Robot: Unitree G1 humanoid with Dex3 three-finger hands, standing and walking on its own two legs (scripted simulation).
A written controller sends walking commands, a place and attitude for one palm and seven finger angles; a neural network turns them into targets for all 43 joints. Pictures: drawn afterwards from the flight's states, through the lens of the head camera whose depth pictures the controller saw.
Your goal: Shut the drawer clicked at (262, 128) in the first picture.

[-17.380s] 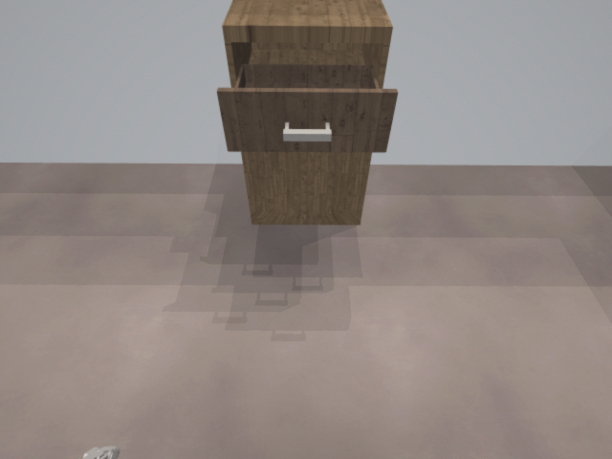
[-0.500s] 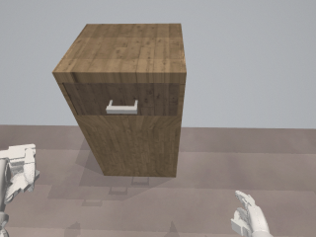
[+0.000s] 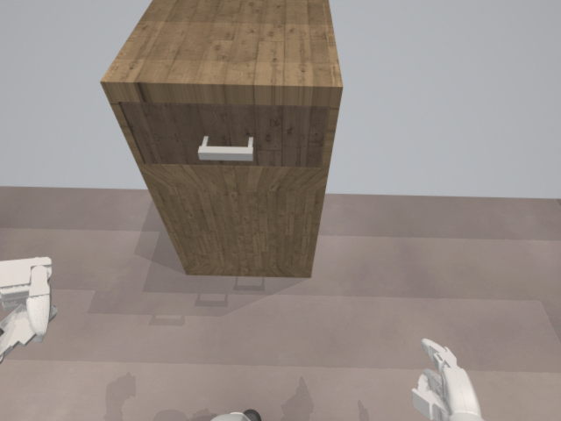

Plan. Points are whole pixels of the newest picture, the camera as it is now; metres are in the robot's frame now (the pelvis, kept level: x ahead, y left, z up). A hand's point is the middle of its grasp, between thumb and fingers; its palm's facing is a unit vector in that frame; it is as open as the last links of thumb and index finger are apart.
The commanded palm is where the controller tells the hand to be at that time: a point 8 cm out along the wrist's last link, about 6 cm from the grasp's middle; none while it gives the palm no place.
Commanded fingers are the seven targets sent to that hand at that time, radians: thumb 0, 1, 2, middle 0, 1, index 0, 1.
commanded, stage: step back with the hand held close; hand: left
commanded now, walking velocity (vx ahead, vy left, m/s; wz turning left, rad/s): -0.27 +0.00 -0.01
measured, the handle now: (227, 147) +0.68 +0.16 -0.06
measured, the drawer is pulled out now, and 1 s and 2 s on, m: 0.00 0.00 0.00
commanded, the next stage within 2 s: stop stepping back and stand still in 0.62 s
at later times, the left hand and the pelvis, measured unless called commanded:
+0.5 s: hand out of the picture +0.10 +0.24 +0.17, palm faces +0.37 -0.79 -0.50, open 3.3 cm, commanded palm +0.04 +0.27 +0.18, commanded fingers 0.00 0.90 0.90 -1.40 -1.60 -1.40 -1.60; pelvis -0.08 -0.01 -0.01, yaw +2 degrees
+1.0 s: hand out of the picture -0.01 +0.21 +0.18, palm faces +0.33 -0.81 -0.48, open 3.3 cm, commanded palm -0.05 +0.26 +0.18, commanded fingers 0.00 0.90 0.90 -1.40 -1.60 -1.40 -1.60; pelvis -0.19 -0.02 +0.00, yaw -3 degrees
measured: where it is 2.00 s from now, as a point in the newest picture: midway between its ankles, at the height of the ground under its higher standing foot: outside the picture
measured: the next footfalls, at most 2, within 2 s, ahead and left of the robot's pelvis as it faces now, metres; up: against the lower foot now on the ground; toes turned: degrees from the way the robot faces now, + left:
right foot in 0.50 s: -0.11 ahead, -0.13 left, +0.00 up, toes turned +4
left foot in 0.62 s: +0.02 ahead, +0.09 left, +0.00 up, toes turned +2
